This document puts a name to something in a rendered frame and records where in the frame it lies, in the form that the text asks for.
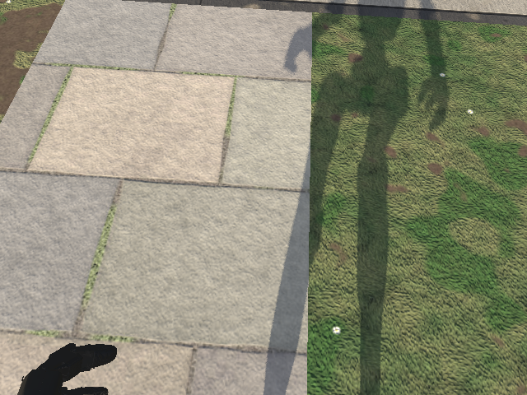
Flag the robot left hand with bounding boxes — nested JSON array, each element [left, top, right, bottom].
[[17, 343, 117, 395]]

